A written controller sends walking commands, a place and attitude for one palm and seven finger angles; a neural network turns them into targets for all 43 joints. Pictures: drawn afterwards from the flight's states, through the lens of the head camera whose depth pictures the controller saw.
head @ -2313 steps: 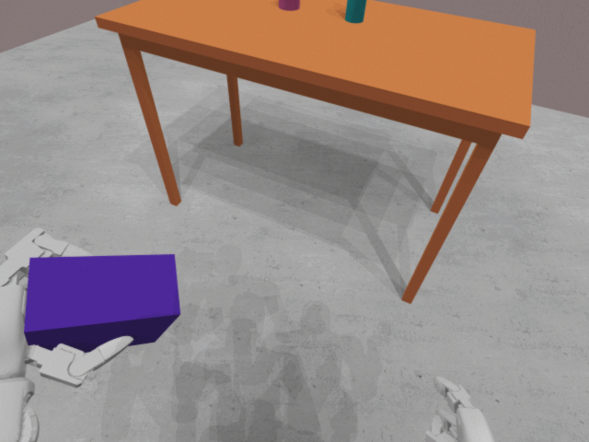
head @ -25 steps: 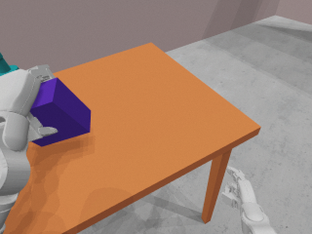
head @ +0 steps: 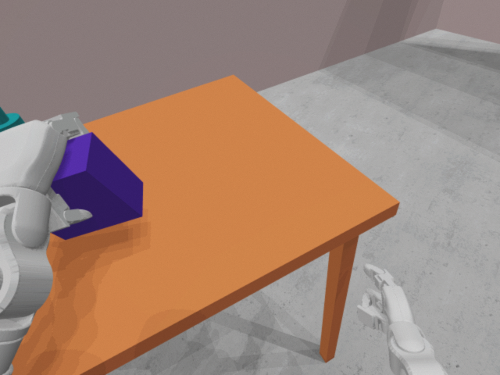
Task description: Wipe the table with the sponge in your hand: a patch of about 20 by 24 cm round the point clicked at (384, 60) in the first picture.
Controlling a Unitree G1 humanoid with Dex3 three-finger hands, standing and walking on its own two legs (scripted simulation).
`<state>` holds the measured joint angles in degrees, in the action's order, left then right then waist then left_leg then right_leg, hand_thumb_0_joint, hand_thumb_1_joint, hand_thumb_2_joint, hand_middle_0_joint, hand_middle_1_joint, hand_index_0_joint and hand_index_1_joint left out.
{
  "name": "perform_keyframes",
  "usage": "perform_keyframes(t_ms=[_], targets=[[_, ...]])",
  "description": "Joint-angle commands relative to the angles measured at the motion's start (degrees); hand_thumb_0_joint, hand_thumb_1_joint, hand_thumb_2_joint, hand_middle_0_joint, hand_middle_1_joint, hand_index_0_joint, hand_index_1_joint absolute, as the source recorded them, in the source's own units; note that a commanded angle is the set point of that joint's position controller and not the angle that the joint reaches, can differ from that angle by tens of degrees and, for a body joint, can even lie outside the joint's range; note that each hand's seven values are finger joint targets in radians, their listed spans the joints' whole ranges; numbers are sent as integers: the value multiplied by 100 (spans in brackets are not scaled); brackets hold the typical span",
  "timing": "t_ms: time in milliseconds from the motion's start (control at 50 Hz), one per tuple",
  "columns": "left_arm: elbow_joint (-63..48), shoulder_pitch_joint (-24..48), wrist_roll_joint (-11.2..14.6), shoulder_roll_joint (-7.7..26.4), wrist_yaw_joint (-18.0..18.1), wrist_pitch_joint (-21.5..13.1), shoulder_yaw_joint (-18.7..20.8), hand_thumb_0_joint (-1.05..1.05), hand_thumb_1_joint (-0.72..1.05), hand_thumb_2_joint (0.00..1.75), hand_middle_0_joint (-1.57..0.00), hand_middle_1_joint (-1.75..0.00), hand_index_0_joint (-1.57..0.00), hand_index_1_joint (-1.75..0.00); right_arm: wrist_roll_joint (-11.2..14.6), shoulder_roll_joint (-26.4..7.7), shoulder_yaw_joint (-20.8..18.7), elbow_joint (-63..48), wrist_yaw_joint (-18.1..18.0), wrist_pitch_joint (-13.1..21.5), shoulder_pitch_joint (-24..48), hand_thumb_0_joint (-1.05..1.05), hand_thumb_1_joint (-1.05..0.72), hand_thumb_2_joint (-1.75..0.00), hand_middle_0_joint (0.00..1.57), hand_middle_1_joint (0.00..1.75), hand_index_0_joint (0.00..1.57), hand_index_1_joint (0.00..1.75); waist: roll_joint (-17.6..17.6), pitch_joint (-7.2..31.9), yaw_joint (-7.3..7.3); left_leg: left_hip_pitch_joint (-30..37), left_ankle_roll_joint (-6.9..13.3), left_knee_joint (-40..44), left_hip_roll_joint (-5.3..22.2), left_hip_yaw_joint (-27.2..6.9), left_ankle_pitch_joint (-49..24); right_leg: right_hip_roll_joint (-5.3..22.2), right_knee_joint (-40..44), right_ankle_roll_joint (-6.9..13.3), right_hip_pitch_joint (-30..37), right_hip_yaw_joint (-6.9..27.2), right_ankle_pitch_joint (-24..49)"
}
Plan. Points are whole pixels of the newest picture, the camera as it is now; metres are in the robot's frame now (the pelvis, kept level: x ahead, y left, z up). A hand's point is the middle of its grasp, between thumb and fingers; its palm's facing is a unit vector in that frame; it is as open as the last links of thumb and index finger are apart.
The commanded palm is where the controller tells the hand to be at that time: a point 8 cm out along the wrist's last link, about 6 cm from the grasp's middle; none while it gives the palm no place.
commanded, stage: turn the palm down, sponge in hand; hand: left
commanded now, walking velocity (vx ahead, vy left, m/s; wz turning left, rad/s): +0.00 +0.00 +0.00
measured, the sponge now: (87, 197) +0.26 +0.28 +0.20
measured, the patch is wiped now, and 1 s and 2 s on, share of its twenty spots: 0.15 0.15 0.15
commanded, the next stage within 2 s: move the sponge above the wiping area in 0.04 s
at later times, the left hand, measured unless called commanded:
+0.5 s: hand (70, 184) +0.26 +0.29 +0.23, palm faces +0.29 -0.07 -0.95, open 10.5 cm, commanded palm +0.20 +0.28 +0.30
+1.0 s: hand (78, 185) +0.27 +0.29 +0.22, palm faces +0.28 -0.10 -0.95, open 10.5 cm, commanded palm +0.21 +0.28 +0.29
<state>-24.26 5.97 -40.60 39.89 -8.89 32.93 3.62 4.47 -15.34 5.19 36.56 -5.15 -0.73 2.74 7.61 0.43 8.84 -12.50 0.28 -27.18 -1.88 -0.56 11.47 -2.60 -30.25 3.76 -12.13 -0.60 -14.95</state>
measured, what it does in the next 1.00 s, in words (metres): stands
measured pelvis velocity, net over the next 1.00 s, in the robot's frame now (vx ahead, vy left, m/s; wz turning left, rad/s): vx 0.01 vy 0.01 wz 0.00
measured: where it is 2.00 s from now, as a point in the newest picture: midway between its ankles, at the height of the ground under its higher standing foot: outside the picture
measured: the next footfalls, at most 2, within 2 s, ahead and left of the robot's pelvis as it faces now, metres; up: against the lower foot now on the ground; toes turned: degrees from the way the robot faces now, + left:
none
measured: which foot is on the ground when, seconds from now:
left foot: down 0.00-1.00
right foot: down 0.00-1.00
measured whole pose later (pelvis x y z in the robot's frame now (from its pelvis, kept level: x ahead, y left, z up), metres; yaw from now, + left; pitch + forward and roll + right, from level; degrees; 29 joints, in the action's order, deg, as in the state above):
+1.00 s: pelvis +0.01 +0.01 +0.00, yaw +0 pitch -3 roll +1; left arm -22.7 4.6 -42.3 36.6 -7.8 33.1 0.7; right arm 4.5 -14.9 4.9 36.4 -4.5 -1.8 2.4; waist 7.2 0.8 8.2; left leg -12.4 1.2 -26.5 -2.4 0.0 11.5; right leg -2.1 -29.2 2.9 -11.9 0.1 -14.7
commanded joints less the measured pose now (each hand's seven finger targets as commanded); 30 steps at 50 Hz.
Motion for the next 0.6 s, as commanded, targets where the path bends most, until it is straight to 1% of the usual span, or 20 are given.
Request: perform_keyframes(t_ms=[0,20,40,80,120,140,200,220,240,300,320,360,400,420,440,460,500,520,540,580], targets=[[-789,1564,-237,1535,236,-55,1063,0,10,130,-120,-160,-120,-160,-28,-415,-224,-1131,-40,324,1461,0,-90,-90,20,30,20,30,-547,1207,-35,258,85,152,61,-211,-765,544,655,-80,383,803,683],[-881,1597,-236,1541,238,-24,1101,0,10,130,-120,-160,-120,-160,6,-360,-172,-1211,-44,386,1762,0,-90,-90,20,30,20,30,-388,1195,41,260,76,133,63,-255,-680,488,708,14,334,992,495],[-861,1583,-253,1542,269,-71,1105,0,10,130,-120,-160,-120,-160,-30,-408,-233,-1119,-52,377,1493,0,-90,-90,20,30,20,30,-524,1285,-30,269,89,87,91,-207,-812,546,613,-42,404,869,696],[-803,1545,-244,1590,264,-75,1118,0,10,130,-120,-160,-120,-160,-30,-424,-231,-1135,-44,347,1451,0,-90,-90,20,30,20,30,-578,1259,-29,227,82,93,59,-213,-830,559,623,-74,437,863,762],[-951,1710,-261,1669,279,-44,1175,0,10,130,-120,-160,-120,-160,-3,-377,-189,-1219,-62,390,1745,0,-90,-90,20,30,20,30,-326,1211,49,268,80,90,44,-245,-718,497,704,24,326,1056,501],[-904,1749,-275,1587,320,-91,1103,0,10,130,-120,-160,-120,-160,-26,-401,-233,-1131,-62,390,1526,0,-90,-90,20,30,20,30,-356,1256,-32,261,77,80,72,-211,-767,558,636,-33,365,925,566],[-809,1646,-298,1593,320,-112,1102,0,10,130,-120,-160,-120,-160,-35,-415,-256,-1142,-61,351,1438,0,-90,-90,20,30,20,30,-471,1265,-10,259,83,131,51,-214,-797,552,619,-54,415,853,659],[-872,1623,-281,1610,320,-75,1157,0,10,130,-120,-160,-120,-160,-1,-367,-196,-1227,-59,404,1728,0,-90,-90,20,30,20,30,-294,1258,71,275,81,122,54,-256,-746,490,668,41,379,1022,547],[-825,1645,-302,1597,352,-115,1149,0,10,130,-120,-160,-120,-160,-27,-417,-260,-1104,-64,387,1464,0,-90,-90,20,30,20,30,-418,1342,-18,291,80,90,82,-203,-838,543,593,-26,422,897,689],[-729,1515,-265,1615,333,-113,1157,0,10,130,-120,-160,-120,-160,-31,-426,-264,-1150,-56,334,1422,0,-90,-90,20,30,20,30,-507,1210,-5,207,76,142,68,-213,-741,557,633,-69,408,842,633],[-598,1586,-301,1586,321,-64,1117,0,10,130,-120,-160,-120,-160,3,-398,-205,-1163,-66,382,1651,0,-90,-90,20,30,20,30,-421,1037,11,227,81,144,64,-241,-626,473,739,19,228,996,396],[-553,1648,-287,1435,328,-129,961,0,10,130,-120,-160,-120,-160,-20,-430,-262,-1102,-69,368,1390,0,-90,-90,20,30,20,30,-488,1123,-72,251,77,169,77,-219,-596,529,695,-65,271,811,438],[-530,1562,-311,1532,315,-137,1031,0,10,130,-120,-160,-120,-160,-27,-444,-266,-1112,-68,355,1387,0,-90,-90,20,30,20,30,-455,1174,-40,212,78,163,63,-223,-659,541,646,-60,352,830,575],[-681,1602,-320,1549,307,-100,1076,0,10,130,-120,-160,-120,-160,0,-389,-211,-1189,-71,407,1693,0,-90,-90,20,30,20,30,-304,1221,37,261,75,144,71,-259,-634,495,693,41,346,1023,474],[-693,1632,-334,1570,340,-144,1095,0,10,130,-120,-160,-120,-160,-19,-431,-260,-1098,-72,393,1454,0,-90,-90,20,30,20,30,-407,1354,-32,281,76,155,83,-234,-703,526,617,-31,411,831,542],[-577,1646,-344,1447,321,-133,951,0,10,130,-120,-160,-120,-160,-27,-427,-252,-1103,-69,387,1430,0,-90,-90,20,30,20,30,-401,1210,-59,254,72,182,66,-234,-697,521,633,-43,356,775,566],[-685,1705,-344,1417,314,-160,911,0,10,130,-120,-160,-120,-160,-29,-412,-262,-1122,-65,388,1427,0,-90,-90,20,30,20,30,-411,1250,-47,276,81,205,68,-255,-669,537,623,-56,378,757,587],[-747,1754,-383,1457,315,-122,951,0,10,130,-120,-160,-120,-160,0,-368,-206,-1167,-78,437,1686,0,-90,-90,20,30,20,30,-193,1248,17,364,89,213,59,-302,-639,434,665,48,290,884,477],[-769,1894,-396,1293,346,-164,787,0,10,130,-120,-160,-120,-160,-13,-379,-235,-1094,-68,439,1480,0,-90,-90,20,30,20,30,-244,1302,-69,367,74,230,80,-276,-690,496,601,-17,318,702,523],[-660,1771,-432,1404,358,-174,888,0,10,130,-120,-160,-120,-160,-40,-408,-263,-1068,-68,421,1397,0,-90,-90,20,30,20,30,-426,1294,-42,367,76,260,73,-300,-724,471,607,-25,357,692,621]])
